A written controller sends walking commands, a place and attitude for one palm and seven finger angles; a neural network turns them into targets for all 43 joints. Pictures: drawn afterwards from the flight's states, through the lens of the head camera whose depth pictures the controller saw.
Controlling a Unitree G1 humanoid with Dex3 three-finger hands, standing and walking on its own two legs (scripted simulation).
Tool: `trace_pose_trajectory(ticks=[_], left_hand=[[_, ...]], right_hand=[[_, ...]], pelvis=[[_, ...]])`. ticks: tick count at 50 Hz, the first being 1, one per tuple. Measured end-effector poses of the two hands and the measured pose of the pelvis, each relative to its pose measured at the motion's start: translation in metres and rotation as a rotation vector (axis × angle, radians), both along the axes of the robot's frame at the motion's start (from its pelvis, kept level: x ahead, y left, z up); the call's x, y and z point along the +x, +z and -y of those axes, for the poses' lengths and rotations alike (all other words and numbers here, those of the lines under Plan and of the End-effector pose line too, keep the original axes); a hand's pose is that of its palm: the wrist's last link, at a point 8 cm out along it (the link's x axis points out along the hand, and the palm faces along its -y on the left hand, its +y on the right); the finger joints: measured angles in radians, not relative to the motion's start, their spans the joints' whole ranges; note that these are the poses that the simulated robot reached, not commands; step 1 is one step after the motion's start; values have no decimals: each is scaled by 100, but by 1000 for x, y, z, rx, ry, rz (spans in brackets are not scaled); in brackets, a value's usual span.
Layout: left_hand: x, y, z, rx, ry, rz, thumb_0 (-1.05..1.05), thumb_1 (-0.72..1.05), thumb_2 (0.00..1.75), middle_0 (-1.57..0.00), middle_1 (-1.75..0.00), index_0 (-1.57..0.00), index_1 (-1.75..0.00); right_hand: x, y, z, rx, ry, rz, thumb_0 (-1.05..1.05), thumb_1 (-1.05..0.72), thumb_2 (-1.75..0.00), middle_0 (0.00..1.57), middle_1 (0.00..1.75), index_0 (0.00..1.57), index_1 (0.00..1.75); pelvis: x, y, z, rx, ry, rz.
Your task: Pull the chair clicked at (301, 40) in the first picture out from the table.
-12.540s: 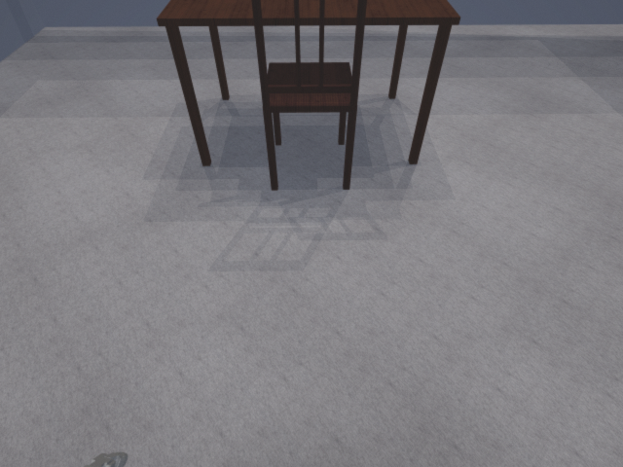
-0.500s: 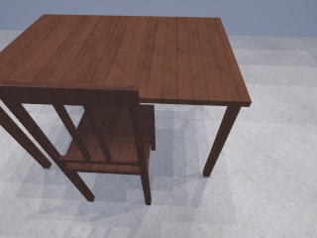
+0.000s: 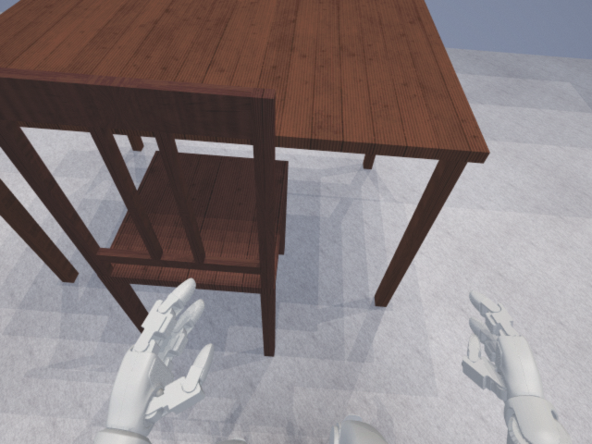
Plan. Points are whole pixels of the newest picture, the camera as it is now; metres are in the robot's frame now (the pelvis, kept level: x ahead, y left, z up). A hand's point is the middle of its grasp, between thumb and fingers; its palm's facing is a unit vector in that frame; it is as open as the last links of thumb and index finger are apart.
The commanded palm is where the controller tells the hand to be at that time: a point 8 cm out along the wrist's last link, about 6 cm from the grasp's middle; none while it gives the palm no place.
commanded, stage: raise the hand toward the chair's back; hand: left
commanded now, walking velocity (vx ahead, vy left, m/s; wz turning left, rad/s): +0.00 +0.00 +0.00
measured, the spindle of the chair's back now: (133, 203) +0.47 +0.31 +0.01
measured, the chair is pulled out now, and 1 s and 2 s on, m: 0.00 0.00 0.00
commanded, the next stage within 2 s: aim the fingers beside a spindle in 1.72 s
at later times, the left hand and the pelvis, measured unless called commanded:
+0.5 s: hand (150, 373) +0.20 +0.19 +0.02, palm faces +0.01 -1.00 -0.04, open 13.2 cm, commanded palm +0.17 +0.24 +0.02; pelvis -0.01 +0.01 -0.02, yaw +2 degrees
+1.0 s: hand (134, 348) +0.23 +0.21 +0.03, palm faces +0.00 -1.00 -0.07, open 16.7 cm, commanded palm +0.20 +0.27 +0.04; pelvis +0.00 +0.01 -0.01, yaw +2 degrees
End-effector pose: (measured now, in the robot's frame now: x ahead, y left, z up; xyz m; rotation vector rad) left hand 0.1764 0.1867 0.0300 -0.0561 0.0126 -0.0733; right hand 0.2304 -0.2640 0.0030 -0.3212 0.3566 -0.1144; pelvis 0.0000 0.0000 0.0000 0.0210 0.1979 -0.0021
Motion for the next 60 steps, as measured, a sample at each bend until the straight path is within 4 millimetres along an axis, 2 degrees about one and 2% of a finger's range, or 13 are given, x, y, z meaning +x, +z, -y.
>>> trace_pose_trajectory(ticks=[2, 4, 8, 13, 17, 21, 24, 28, 33, 39, 46, 52, 60], left_hand=[[-17, -24, -5, 0, 47, -100, 1, 61, 78, -17, -25, -17, -25], [-32, -37, -16, 25, 111, -154, 1, 56, 76, -17, -24, -17, -25], [-39, -25, -38, 88, 180, -70, 2, 47, 72, -16, -23, -16, -23], [-14, -7, -41, 114, 72, 31, 1, 35, 67, -14, -21, -14, -21], [2, -13, -38, 91, -7, -68, 1, 26, 63, -13, -19, -13, -20], [5, -13, -46, 85, 24, -127, 1, 17, 59, -12, -18, -12, -18], [4, -8, -54, 96, 70, -107, 1, 10, 56, -12, -17, -12, -17], [4, -5, -61, 112, 85, -68, 1, 1, 52, -11, -15, -11, -16], [8, -8, -62, 110, 55, -68, 0, -11, 47, -9, -14, -9, -14], [15, 0, -69, 114, 68, -54, 0, -25, 41, -8, -11, -8, -12], [23, 4, -76, 126, 71, -59, 0, -40, 34, -7, -9, -7, -9], [31, 6, -83, 129, 77, -69, -1, -47, 32, -6, -8, -6, -8], [45, 9, -93, 135, 77, -67, -1, -49, 31, -6, -8, -6, -8]], right_hand=[[15, -3, -11, -6, 33, 19, 1, -91, -89, 20, 30, 19, 30], [24, -12, -26, -5, 74, 15, 1, -91, -89, 20, 30, 19, 30], [23, -48, -59, 37, 153, -65, 1, -91, -89, 20, 30, 19, 30], [-12, -99, -89, 131, 174, -228, 1, -91, -89, 20, 30, 20, 30], [-49, -118, -92, 192, 97, -339, 1, -90, -89, 20, 30, 20, 30], [-77, -117, -77, 185, 12, -388, 2, -90, -89, 21, 30, 20, 30], [-87, -112, -61, 145, -27, -393, 2, -90, -89, 21, 30, 20, 30], [-86, -102, -40, 78, -52, -376, 2, -90, -89, 20, 30, 20, 30], [-70, -87, -27, 26, -61, -319, 2, -91, -89, 20, 30, 20, 30], [-46, -73, -37, 36, -34, -254, 2, -91, -89, 20, 30, 20, 30], [-30, -72, -59, 81, 26, -242, 1, -91, -89, 20, 30, 20, 30], [-31, -79, -67, 100, 39, -276, 1, -90, -89, 20, 30, 20, 30], [-44, -83, -56, 82, 7, -333, 1, -90, -89, 20, 30, 20, 30]], pelvis=[[-2, -9, 0, -4, 11, -24], [-3, -17, 1, -14, 23, -45], [-6, -30, 1, -43, 51, -71], [-13, -38, -2, -64, 65, -93], [-15, -34, -5, -59, 56, -102], [-13, -28, -8, -51, 44, -102], [-12, -25, -10, -50, 42, -103], [-10, -24, -11, -52, 45, -106], [-8, -23, -13, -58, 49, -103], [-3, -17, -13, -62, 52, -96], [2, -14, -14, -65, 57, -93], [6, -11, -14, -67, 59, -96], [9, -8, -14, -68, 60, -98]])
